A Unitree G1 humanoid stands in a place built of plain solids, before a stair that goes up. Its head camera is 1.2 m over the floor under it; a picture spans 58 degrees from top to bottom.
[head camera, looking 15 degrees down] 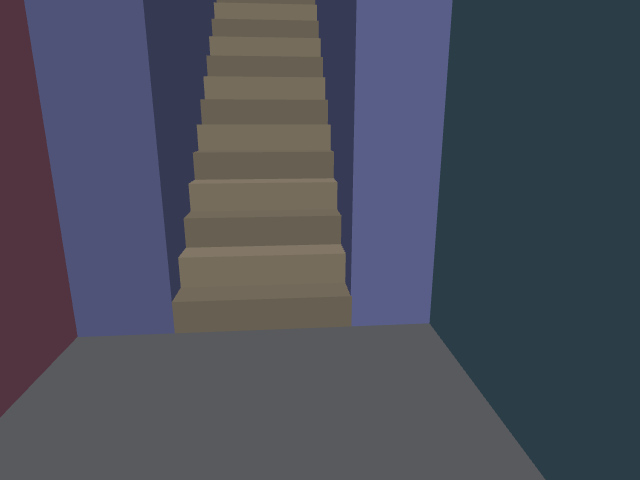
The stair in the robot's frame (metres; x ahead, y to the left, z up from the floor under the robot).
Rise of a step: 0.20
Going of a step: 0.23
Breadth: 1.07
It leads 5 degrees to the left of straight ahead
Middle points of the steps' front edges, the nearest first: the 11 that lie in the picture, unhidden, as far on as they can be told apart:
2.38 0.34 0.20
2.61 0.36 0.40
2.84 0.38 0.60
3.07 0.40 0.80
3.30 0.42 1.00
3.53 0.44 1.20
3.76 0.46 1.40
3.99 0.48 1.60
4.22 0.50 1.80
4.45 0.52 1.99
4.68 0.54 2.19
